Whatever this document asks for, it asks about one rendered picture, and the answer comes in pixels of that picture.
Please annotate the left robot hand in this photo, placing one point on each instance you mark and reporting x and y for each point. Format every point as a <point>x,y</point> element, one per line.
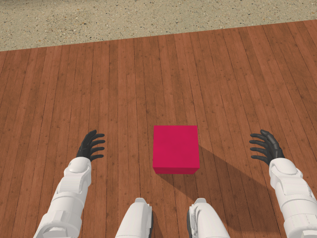
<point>86,150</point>

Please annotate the right robot shin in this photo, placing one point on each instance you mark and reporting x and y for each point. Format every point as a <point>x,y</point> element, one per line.
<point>199,200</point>

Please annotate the left robot forearm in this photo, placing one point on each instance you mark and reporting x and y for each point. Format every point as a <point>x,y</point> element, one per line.
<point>63,218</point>

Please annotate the right robot forearm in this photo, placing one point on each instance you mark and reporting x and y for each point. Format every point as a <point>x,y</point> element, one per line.
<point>296,200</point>

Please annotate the right robot hand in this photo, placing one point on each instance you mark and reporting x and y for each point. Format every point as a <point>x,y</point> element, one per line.
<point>272,149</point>

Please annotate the carton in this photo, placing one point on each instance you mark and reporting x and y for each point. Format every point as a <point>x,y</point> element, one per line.
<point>175,149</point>

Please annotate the left robot thigh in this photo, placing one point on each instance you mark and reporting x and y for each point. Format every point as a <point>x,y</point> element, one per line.
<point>136,221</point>

